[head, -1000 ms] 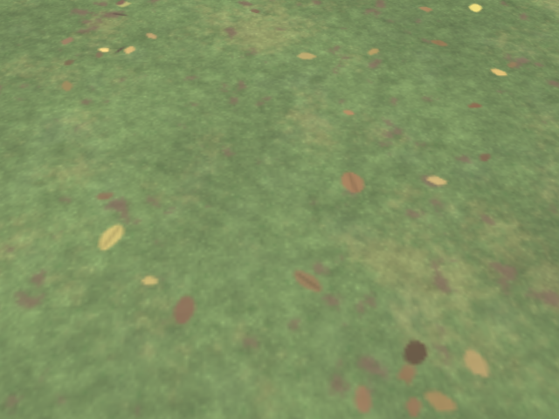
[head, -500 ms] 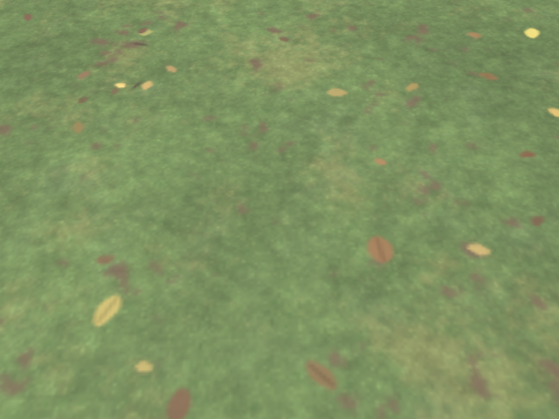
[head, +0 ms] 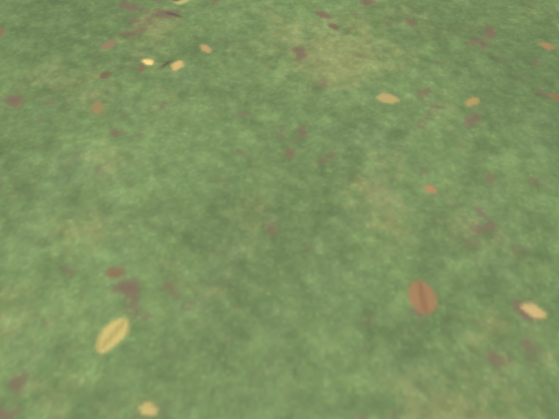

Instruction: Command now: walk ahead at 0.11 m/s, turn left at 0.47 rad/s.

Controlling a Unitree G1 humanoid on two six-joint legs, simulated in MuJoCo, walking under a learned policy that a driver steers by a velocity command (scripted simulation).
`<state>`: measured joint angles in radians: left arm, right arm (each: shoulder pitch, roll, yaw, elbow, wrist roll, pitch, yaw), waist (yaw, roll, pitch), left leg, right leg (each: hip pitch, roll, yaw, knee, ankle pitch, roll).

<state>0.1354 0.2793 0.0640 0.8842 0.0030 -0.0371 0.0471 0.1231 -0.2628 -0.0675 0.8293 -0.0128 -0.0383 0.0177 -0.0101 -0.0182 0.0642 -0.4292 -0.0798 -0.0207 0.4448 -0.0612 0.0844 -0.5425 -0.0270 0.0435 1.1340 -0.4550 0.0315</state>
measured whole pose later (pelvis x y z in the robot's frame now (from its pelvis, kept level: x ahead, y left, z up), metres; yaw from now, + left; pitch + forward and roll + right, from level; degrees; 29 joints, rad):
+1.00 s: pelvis +0.06 -0.01 +0.00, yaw +22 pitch +0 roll +1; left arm 0.20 0.29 0.06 0.86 0.01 0.01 0.03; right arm 0.12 -0.21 -0.03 0.76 -0.01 0.00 -0.01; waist 0.03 -0.03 0.02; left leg -0.24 -0.05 0.00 0.49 -0.25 0.03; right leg -0.25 -0.07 0.01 0.56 -0.27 0.06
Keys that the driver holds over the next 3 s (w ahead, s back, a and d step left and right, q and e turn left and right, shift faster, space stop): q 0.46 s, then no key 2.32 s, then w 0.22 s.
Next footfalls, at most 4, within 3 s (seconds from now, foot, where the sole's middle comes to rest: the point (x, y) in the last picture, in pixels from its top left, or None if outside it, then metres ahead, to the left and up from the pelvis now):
0.30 right None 0.15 -0.15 -0.77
0.70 left None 0.06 0.11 -0.77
1.00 right None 0.14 -0.13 -0.77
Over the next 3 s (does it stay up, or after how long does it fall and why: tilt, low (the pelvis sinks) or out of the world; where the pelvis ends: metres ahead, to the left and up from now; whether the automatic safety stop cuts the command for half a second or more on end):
stays up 0.09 -0.01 0.00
